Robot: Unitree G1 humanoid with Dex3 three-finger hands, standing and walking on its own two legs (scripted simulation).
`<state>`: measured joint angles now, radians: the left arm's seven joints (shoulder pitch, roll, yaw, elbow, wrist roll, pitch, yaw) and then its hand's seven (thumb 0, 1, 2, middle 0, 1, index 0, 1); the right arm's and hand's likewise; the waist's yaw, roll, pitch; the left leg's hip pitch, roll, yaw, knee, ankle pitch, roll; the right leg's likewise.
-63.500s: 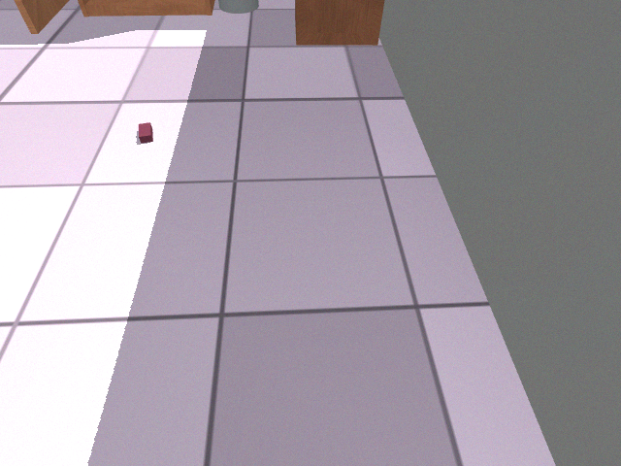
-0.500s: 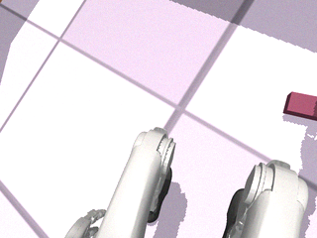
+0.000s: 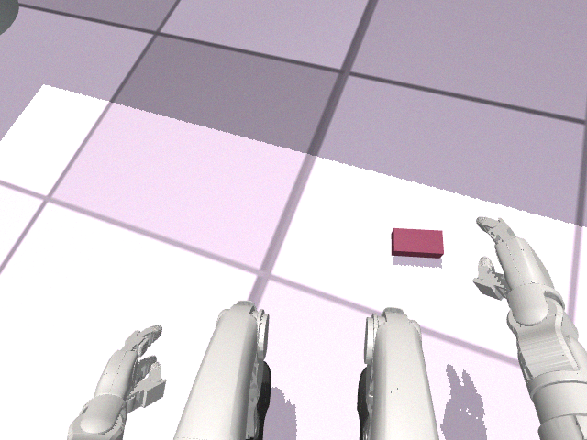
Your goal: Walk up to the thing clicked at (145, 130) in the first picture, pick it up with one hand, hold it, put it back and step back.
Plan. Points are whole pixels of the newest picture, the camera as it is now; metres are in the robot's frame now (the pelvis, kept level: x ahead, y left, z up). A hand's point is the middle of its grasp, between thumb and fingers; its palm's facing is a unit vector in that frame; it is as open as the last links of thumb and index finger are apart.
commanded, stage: home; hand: right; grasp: from above
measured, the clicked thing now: (416, 243) +0.52 -0.25 -0.48
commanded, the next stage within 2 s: none
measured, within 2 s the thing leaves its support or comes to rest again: neither
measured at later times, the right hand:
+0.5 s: hand (539, 331) +0.25 -0.20 +0.10, palm faces +0.13 +0.97 -0.22, open 7.4 cm
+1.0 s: hand out of the picture +0.21 -0.19 +0.16, palm faces +0.14 +0.97 -0.20, open 7.4 cm
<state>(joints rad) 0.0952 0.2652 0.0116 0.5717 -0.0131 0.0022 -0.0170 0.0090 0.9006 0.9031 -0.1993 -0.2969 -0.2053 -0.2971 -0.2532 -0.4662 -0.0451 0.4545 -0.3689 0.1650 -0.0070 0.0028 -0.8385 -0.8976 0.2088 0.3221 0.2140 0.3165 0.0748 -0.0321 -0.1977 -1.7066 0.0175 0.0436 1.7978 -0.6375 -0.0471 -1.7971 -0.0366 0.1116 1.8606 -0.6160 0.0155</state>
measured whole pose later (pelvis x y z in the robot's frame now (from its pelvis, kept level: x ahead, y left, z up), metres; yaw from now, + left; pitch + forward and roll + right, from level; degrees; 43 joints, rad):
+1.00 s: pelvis +0.07 +0.00 +0.21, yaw -5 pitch +10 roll +3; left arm 0.26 0.21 -0.03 0.53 -0.01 -0.25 0.18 0.02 0.90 0.90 -0.20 -0.30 -0.21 -0.30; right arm 0.50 -0.22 -0.03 -0.12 0.05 0.47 -0.02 0.01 -0.91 -0.90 0.20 0.30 0.20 0.29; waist 0.04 -0.04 -0.16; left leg -0.63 0.03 0.06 0.93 -0.47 -0.03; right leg -0.71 -0.04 0.07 1.00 -0.46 0.02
